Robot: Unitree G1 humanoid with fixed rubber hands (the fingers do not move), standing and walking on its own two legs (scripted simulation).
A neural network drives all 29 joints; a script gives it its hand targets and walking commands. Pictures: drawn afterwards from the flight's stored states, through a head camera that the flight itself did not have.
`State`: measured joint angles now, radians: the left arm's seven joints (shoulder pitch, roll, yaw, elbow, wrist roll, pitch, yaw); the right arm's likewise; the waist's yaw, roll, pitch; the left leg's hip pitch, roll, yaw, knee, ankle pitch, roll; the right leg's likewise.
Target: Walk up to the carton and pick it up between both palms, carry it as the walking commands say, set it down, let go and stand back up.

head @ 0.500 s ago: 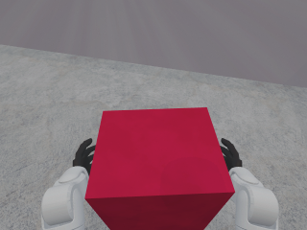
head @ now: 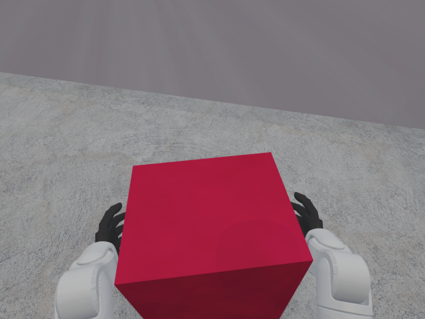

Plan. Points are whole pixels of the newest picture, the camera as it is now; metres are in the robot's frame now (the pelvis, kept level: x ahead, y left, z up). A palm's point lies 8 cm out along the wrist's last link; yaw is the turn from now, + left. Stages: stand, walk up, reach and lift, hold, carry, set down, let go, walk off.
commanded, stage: carry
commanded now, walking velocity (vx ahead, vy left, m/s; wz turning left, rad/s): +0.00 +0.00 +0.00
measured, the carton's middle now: (211, 248) +0.28 +0.00 +0.01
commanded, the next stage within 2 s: none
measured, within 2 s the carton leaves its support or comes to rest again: neither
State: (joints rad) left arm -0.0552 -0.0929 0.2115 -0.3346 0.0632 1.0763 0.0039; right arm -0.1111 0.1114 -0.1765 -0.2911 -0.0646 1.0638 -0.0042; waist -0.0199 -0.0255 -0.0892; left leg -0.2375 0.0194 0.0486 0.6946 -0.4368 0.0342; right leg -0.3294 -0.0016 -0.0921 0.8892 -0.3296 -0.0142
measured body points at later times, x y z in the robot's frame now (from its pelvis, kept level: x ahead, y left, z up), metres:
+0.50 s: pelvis +0.12 -0.01 +0.00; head +0.12 -0.01 +0.45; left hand +0.39 +0.17 +0.06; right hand +0.39 -0.18 +0.05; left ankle +0.05 +0.11 -0.70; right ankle -0.02 -0.08 -0.71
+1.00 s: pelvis +0.22 -0.02 +0.01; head +0.22 -0.02 +0.46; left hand +0.50 +0.16 +0.06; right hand +0.50 -0.19 +0.06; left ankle +0.13 +0.10 -0.70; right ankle +0.12 -0.09 -0.69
